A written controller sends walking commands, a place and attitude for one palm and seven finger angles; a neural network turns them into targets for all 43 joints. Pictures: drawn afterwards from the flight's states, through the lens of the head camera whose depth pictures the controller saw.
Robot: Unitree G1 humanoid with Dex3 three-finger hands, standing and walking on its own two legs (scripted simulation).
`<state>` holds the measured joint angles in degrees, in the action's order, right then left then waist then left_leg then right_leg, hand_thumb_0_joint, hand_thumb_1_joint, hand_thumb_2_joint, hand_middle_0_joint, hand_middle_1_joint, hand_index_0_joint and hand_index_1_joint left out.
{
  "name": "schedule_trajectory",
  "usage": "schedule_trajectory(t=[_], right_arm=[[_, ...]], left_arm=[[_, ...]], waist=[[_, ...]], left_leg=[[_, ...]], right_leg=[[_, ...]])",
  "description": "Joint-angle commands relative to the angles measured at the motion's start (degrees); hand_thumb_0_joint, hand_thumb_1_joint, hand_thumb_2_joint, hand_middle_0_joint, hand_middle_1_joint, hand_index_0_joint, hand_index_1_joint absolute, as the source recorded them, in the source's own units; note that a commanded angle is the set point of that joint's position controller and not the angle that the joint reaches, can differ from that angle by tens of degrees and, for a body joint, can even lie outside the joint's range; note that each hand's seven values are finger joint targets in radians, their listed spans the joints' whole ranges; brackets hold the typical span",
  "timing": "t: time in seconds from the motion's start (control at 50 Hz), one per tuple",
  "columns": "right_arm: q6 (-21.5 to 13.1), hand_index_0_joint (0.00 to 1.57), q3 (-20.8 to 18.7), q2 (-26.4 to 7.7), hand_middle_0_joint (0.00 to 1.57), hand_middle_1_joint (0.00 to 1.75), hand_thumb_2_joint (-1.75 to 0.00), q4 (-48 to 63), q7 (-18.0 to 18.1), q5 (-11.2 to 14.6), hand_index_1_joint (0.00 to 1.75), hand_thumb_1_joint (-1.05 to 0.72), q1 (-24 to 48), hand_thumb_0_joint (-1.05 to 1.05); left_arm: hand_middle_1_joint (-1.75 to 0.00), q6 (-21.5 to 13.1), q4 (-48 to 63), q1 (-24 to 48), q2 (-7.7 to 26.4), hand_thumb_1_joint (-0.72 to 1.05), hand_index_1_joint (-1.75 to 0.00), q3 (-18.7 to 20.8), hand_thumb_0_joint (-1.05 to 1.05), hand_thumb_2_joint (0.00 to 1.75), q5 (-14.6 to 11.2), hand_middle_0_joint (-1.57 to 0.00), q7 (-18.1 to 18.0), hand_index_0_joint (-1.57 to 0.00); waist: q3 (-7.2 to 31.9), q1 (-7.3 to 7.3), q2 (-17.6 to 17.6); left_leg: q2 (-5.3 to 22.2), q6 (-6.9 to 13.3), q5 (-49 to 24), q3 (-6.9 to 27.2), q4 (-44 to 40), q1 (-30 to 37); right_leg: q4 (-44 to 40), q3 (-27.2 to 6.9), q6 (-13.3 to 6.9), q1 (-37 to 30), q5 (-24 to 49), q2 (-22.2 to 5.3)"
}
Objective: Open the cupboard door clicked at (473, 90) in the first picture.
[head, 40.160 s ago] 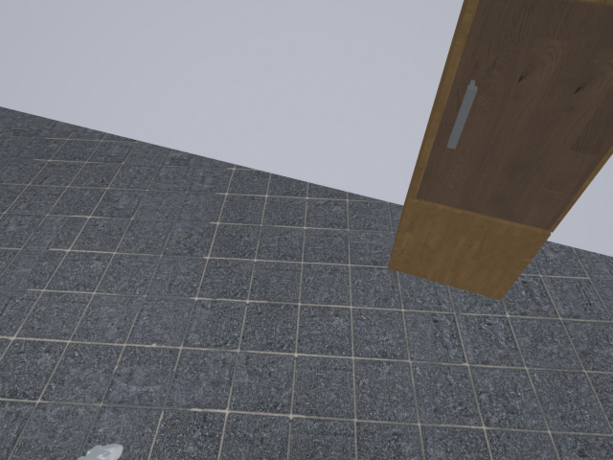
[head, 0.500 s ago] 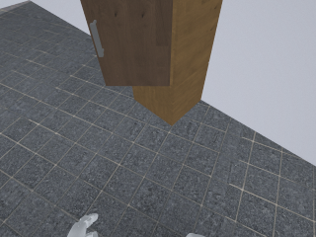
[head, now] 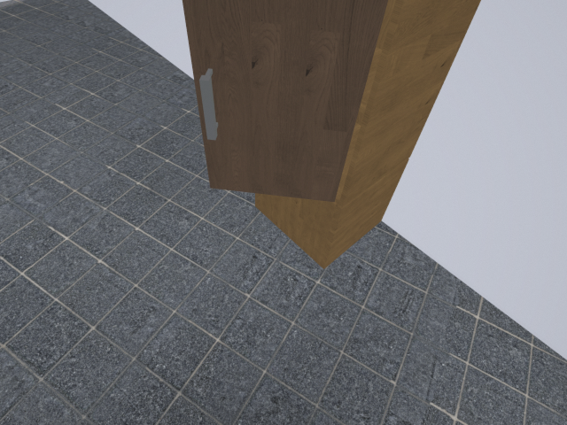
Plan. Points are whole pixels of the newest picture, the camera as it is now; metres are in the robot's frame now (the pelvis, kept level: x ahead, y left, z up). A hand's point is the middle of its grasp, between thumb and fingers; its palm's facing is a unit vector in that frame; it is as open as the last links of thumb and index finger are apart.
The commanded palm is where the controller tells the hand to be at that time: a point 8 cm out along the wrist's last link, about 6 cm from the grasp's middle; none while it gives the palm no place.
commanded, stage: take the last steps up to it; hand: left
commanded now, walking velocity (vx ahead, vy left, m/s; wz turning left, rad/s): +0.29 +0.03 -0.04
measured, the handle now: (211, 105) +0.79 +0.25 -0.01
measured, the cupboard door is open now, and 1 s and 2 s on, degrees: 42 42 42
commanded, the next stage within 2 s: come to a stop and stand still in 0.34 s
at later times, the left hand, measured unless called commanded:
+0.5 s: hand (197, 363) +0.23 +0.17 -0.16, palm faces +0.03 -0.98 -0.20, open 7.2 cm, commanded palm none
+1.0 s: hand (196, 350) +0.26 +0.17 -0.16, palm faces +0.00 -0.96 -0.29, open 7.3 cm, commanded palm none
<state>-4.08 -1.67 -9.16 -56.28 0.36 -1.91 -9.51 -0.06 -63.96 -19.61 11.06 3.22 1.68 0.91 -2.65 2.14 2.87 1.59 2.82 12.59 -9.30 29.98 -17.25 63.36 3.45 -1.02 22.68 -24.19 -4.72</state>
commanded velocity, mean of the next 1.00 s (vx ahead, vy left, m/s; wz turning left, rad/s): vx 0.00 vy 0.01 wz -0.01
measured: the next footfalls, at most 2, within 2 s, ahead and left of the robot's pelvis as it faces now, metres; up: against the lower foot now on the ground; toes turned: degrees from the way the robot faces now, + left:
right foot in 0.30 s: +0.21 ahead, -0.13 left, +0.00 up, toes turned -8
left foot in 0.58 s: +0.29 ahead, +0.12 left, +0.00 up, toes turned +5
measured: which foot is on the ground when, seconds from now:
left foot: down 0.00-0.30, up 0.32-0.56, down 0.58-0.94, up 0.96-1.00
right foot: up 0.00-0.28, down 0.30-0.66, up 0.68-0.92, down 0.94-1.00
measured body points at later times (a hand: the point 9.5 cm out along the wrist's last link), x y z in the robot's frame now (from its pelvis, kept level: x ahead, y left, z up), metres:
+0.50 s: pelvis +0.17 -0.02 +0.01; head +0.20 -0.02 +0.46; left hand +0.23 +0.22 -0.14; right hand +0.15 -0.24 -0.15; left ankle +0.18 +0.11 -0.69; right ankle +0.17 -0.12 -0.73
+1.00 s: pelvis +0.20 -0.03 +0.00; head +0.22 -0.05 +0.44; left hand +0.26 +0.22 -0.14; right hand +0.27 -0.28 -0.16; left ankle +0.24 +0.11 -0.72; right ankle +0.18 -0.14 -0.73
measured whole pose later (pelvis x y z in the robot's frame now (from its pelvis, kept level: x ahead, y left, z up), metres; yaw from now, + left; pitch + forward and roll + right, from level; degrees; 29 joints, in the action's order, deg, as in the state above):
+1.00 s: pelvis +0.20 -0.03 +0.00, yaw -2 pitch +0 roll +1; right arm 3.5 -3.6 -12.2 -57.8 1.0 -0.9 -7.6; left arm 1.6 -56.4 -11.8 12.0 2.5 1.7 -1.2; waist -4.0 0.4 -1.6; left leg 3.2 -1.4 23.4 -2.3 41.0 -22.5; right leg 34.7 2.7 -1.2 14.4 -19.6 -1.3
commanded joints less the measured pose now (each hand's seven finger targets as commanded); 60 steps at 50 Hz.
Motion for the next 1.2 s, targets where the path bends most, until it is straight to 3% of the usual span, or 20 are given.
schedule_trajectory(t=[0.0, 0.18, 0.24, 0.28, 0.3, 0.34, 0.4, 0.52, 0.56, 0.62, 0.68, 0.76, 0.86, 0.88, 0.9, 0.92, 0.94, 0.98, 1.08, 1.18], right_arm=[[-0.3, 0.2, -1.5, -7.7, 0.2, 0.3, -0.9, -1.4, 0.9, 0.4, 0.3, -0.9, -9.4, 0.0], [0.5, 0.2, -1.8, -8.0, 0.2, 0.3, -0.9, -4.1, 0.6, 0.1, 0.3, -0.9, -12.2, 0.0], [0.8, 0.2, -1.4, -6.9, 0.2, 0.3, -0.9, -4.9, 0.5, 0.5, 0.3, -0.9, -11.7, 0.0], [0.7, 0.2, -1.0, -3.8, 0.2, 0.3, -0.9, -3.2, -0.1, 1.1, 0.3, -0.9, -12.3, 0.0], [1.2, 0.2, -1.2, -5.6, 0.2, 0.3, -0.9, -2.3, 0.1, 1.1, 0.3, -0.9, -9.0, 0.0], [1.7, 0.2, -1.5, -5.1, 0.2, 0.3, -0.9, -2.1, 0.2, 1.0, 0.3, -0.9, -6.1, 0.0], [2.6, 0.2, -0.9, -1.8, 0.2, 0.3, -0.9, -3.5, -0.4, 0.7, 0.3, -0.9, -8.9, 0.0], [2.7, 0.2, 0.0, -1.0, 0.2, 0.3, -0.9, -5.8, 0.2, 1.0, 0.3, -0.9, -12.5, 0.0], [2.5, 0.2, -0.9, -7.2, 0.2, 0.3, -0.9, -4.7, 1.0, 0.9, 0.3, -0.9, -11.2, 0.0], [3.7, 0.2, -1.5, -9.5, 0.2, 0.3, -0.9, -3.8, 2.3, 1.2, 0.3, -0.9, -7.0, 0.0], [4.4, 0.2, -2.6, -12.1, 0.2, 0.3, -0.9, -2.9, 3.3, 0.6, 0.3, -0.9, -8.7, 0.0], [5.1, 0.2, -4.1, -13.7, 0.2, 0.3, -0.9, -0.9, 3.3, 0.4, 0.3, -0.9, -5.7, 0.0], [5.7, 0.2, -3.9, -12.3, 0.2, 0.3, -0.9, 1.6, 2.3, 0.7, 0.3, -0.9, 1.0, 0.0], [6.0, 0.2, -3.7, -10.2, 0.2, 0.3, -0.9, 2.1, 1.9, 1.1, 0.3, -0.9, 0.9, 0.0], [6.4, 0.2, -3.1, -6.0, 0.2, 0.3, -0.9, 2.9, 1.1, 1.6, 0.3, -0.9, -0.1, 0.0], [7.0, 0.2, -2.6, -5.8, 0.2, 0.3, -0.9, 3.6, 0.3, 1.4, 0.3, -0.9, 1.2, 0.0], [7.3, 0.2, -2.7, -5.2, 0.2, 0.3, -0.9, 3.0, 0.1, 1.2, 0.3, -0.9, 2.6, 0.0], [6.9, 0.2, -2.5, -5.8, 0.2, 0.3, -0.9, 1.1, 0.0, 0.9, 0.3, -0.9, 0.8, 0.0], [5.4, 0.2, -1.4, -5.0, 0.2, 0.3, -0.9, -0.9, 0.2, 1.3, 0.3, -0.9, -2.1, 0.0], [4.2, 0.2, -1.0, -7.9, 0.2, 0.3, -0.9, -3.2, 1.1, 1.0, 0.3, -0.9, -5.6, 0.0]], left_arm=[[-0.3, -1.6, 6.1, 2.4, 0.9, 0.9, -0.3, 0.4, 0.0, 0.9, -0.1, -0.2, 0.3, -0.2], [-0.3, -1.5, 9.4, 9.9, 1.0, 0.9, -0.3, 0.1, 0.0, 0.9, 0.0, -0.2, 0.4, -0.2], [-0.3, -2.2, 7.3, 4.1, 3.3, 0.9, -0.3, 0.8, 0.0, 0.9, 0.0, -0.2, 0.0, -0.2], [-0.3, -3.1, 3.8, -7.6, 12.2, 0.9, -0.3, 2.7, 0.0, 0.9, -0.2, -0.2, -0.7, -0.2], [-0.3, -3.1, 3.7, -9.4, 12.6, 0.9, -0.3, 2.7, 0.0, 0.9, -0.8, -0.2, -1.3, -0.2], [-0.3, -2.9, 5.6, -1.7, 8.2, 0.9, -0.3, 1.8, 0.0, 0.9, -0.8, -0.2, -2.1, -0.2], [-0.3, -3.6, 6.8, 3.0, 5.2, 0.9, -0.3, 1.0, 0.0, 0.9, -0.6, -0.2, -1.9, -0.2], [-0.3, -2.4, 5.2, 6.1, 4.5, 0.9, -0.3, -0.1, 0.0, 0.9, -1.1, -0.2, -2.4, -0.2], [-0.3, -1.1, 5.0, 2.4, 2.8, 0.9, -0.3, -0.6, 0.0, 0.9, -1.4, -0.2, -3.1, -0.2], [-0.3, 1.1, 4.8, 2.0, 3.4, 0.9, -0.3, -0.6, 0.0, 0.9, -1.2, -0.2, -3.1, -0.2], [-0.3, 2.3, 6.1, 2.8, 4.9, 0.9, -0.3, 0.1, 0.0, 0.9, -1.4, -0.2, -2.8, -0.2], [-0.3, 2.5, 8.3, 4.8, 4.0, 0.9, -0.3, 0.9, 0.0, 0.9, -1.2, -0.2, -2.5, -0.2], [-0.3, 2.3, 8.1, -1.5, 3.8, 0.9, -0.3, 1.2, 0.0, 0.9, -0.8, -0.2, -2.1, -0.2], [-0.3, 1.8, 8.2, -2.6, 5.5, 0.9, -0.3, 1.3, 0.0, 0.9, -0.3, -0.2, -2.4, -0.2], [-0.3, 1.2, 8.9, 0.6, 10.1, 0.9, -0.3, 1.6, 0.0, 0.9, 0.4, -0.2, -2.7, -0.2], [-0.3, 0.9, 10.4, 3.4, 11.9, 0.9, -0.3, 1.2, 0.0, 0.9, 0.1, -0.2, -2.6, -0.2], [-0.3, 0.4, 10.5, 5.9, 11.0, 0.9, -0.3, 1.0, 0.0, 0.9, 0.2, -0.2, -2.6, -0.2], [-0.3, -0.5, 9.9, 8.5, 8.8, 0.9, -0.3, 0.4, 0.0, 0.9, -0.1, -0.2, -2.7, -0.2], [-0.3, -1.2, 7.5, 4.5, 10.1, 0.9, -0.3, 0.8, 0.0, 0.9, -0.5, -0.2, -2.7, -0.2], [-0.3, -0.8, 6.3, 5.2, 6.8, 0.9, -0.3, 0.1, 0.0, 0.9, -1.5, -0.2, -2.7, -0.2]], waist=[[1.3, -2.09, -9.5], [-1.1, -2.73, -8.3], [0.3, 0.55, -3.7], [5.7, 3.96, 13.3], [5.5, 5.43, 11.5], [1.0, 2.06, 8.0], [1.5, -1.62, 5.2], [4.1, -3.66, 0.5], [5.5, -2.1, -8.2], [0.7, -1.77, -14.7], [6.2, -3.66, -15.8], [10.0, -4.05, -11.1], [8.6, -0.06, -10.3], [7.1, 0.44, -3.5], [3.4, -1.31, 11.3], [1.7, -0.35, 11.2], [0.2, -1.06, 6.7], [-1.8, -2.22, 9.9], [3.0, -0.69, 5.1], [4.6, -1.0, -2.9]], left_leg=[[15.7, 6.4, -0.6, 14.3, -20.4, 7.9], [13.9, 6.8, -4.7, 9.2, -17.5, 8.7], [9.2, 2.6, -5.7, 5.2, -6.5, 4.1], [-1.6, -2.9, 16.4, -2.3, 18.0, -15.7], [-0.2, -3.1, 24.8, 3.6, 29.1, -17.5], [3.8, -3.0, 17.2, 9.1, 33.3, -19.7], [4.2, -4.3, 10.0, 7.0, 23.5, -10.6], [1.5, -5.6, -12.5, 5.2, -4.7, 9.1], [11.4, -0.7, -32.9, 13.5, -4.8, 9.0], [14.1, 2.6, -39.7, 15.2, -7.5, 5.1], [19.2, 7.8, -53.6, 18.5, -7.3, 13.4], [19.6, 9.2, -50.3, 16.9, -4.5, 16.8], [14.3, 4.1, -20.3, 12.5, -3.8, 2.7], [9.9, 1.0, -6.8, 10.8, 0.4, -1.6], [1.4, -3.8, 11.7, 4.6, 6.7, -7.0], [-0.3, -4.3, 18.9, 7.0, 14.0, -3.6], [-0.4, -3.9, 17.9, 8.8, 18.5, -2.8], [0.3, -3.9, 13.7, 9.9, 20.9, -5.1], [-1.0, -5.2, 10.7, 7.0, 4.6, -1.9], [5.2, -2.5, -14.1, 10.9, -6.3, 10.4]], right_leg=[[-0.6, -1.5, 0.6, 10.7, 5.9, -3.1], [-25.1, 2.7, 0.8, 0.7, 9.5, -0.1], [-35.2, 3.0, -0.4, -14.1, 14.5, 1.5], [-44.0, -22.2, -9.4, -34.8, 20.9, -17.8], [-48.3, -28.2, -13.8, -31.0, 19.9, -22.1], [-49.6, -21.7, -13.1, -23.0, 17.4, -19.3], [-50.5, -8.3, -9.6, -13.8, 23.7, -13.6], [-39.0, -0.6, -3.1, -8.5, 29.4, -5.8], [-36.0, 0.7, 0.8, -8.6, 14.8, -1.7], [-30.7, 1.8, 2.1, -8.6, 7.7, 0.7], [-14.3, -1.6, 2.0, -1.8, -9.9, 2.3], [-9.5, -3.4, 2.0, 2.1, -8.6, 3.4], [-30.5, -0.1, 1.5, -13.0, 7.8, 3.6], [-40.5, -4.3, 0.9, -15.6, 14.0, 0.8], [-47.9, -18.1, -3.2, -12.6, 13.4, -10.8], [-52.0, -20.4, -8.0, -4.0, 9.0, -16.5], [-51.7, -19.8, -8.9, -0.5, 6.7, -15.3], [-49.0, -17.0, -8.3, -3.8, 16.3, -12.2], [-42.4, -13.4, -8.2, -17.7, 37.4, -11.6], [-39.1, -7.2, -1.5, -12.5, 27.0, -4.5]])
